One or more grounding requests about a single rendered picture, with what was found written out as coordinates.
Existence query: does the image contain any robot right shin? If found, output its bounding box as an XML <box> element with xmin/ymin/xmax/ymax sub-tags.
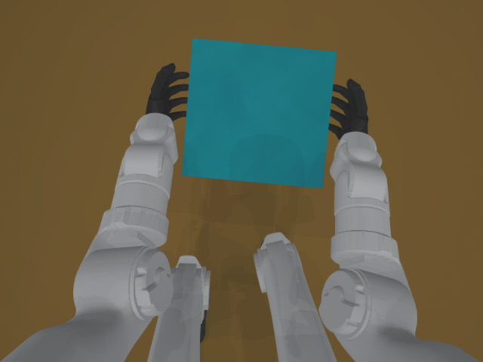
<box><xmin>260</xmin><ymin>232</ymin><xmax>302</xmax><ymax>266</ymax></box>

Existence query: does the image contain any left robot upper arm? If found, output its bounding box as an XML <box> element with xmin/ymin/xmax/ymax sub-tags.
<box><xmin>0</xmin><ymin>245</ymin><xmax>174</xmax><ymax>362</ymax></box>

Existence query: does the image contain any right robot forearm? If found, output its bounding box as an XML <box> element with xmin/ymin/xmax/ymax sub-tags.
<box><xmin>330</xmin><ymin>131</ymin><xmax>412</xmax><ymax>295</ymax></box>

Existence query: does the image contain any left robot forearm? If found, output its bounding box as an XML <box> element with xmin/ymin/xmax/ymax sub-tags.
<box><xmin>73</xmin><ymin>113</ymin><xmax>178</xmax><ymax>302</ymax></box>

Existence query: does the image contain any right robot upper arm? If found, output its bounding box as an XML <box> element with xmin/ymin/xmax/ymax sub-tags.
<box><xmin>318</xmin><ymin>267</ymin><xmax>480</xmax><ymax>362</ymax></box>

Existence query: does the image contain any carton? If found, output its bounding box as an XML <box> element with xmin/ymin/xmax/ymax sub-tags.
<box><xmin>182</xmin><ymin>38</ymin><xmax>337</xmax><ymax>189</ymax></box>

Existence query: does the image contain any left robot hand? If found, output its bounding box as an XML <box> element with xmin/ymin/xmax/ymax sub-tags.
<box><xmin>146</xmin><ymin>63</ymin><xmax>189</xmax><ymax>121</ymax></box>

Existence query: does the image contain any robot right thigh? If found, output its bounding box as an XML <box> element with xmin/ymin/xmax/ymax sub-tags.
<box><xmin>253</xmin><ymin>240</ymin><xmax>337</xmax><ymax>362</ymax></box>

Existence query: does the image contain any right robot hand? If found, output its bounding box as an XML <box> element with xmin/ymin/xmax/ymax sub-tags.
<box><xmin>328</xmin><ymin>78</ymin><xmax>368</xmax><ymax>140</ymax></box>

